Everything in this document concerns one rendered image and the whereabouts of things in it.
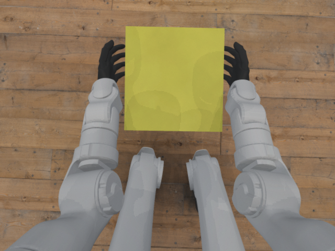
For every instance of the left robot shin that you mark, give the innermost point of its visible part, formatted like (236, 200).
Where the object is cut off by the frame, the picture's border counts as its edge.
(136, 158)

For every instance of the left robot upper arm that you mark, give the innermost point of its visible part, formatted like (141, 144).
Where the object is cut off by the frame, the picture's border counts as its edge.
(87, 202)

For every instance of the right robot thigh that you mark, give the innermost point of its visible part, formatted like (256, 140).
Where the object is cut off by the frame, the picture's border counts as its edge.
(218, 228)

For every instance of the carton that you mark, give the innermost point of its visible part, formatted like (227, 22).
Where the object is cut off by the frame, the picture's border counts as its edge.
(174, 79)

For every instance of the right robot hand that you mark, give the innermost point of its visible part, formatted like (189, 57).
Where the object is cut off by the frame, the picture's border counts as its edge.
(239, 69)

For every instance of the left robot hand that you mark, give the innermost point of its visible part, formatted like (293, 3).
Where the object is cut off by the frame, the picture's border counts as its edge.
(106, 68)

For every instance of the right robot upper arm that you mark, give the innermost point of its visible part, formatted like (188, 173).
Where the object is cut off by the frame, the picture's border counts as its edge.
(271, 202)

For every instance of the right robot forearm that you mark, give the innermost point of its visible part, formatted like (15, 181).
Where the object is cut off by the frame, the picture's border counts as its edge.
(250, 130)

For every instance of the left robot forearm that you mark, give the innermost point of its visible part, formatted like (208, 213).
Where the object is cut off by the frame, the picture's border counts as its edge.
(98, 142)

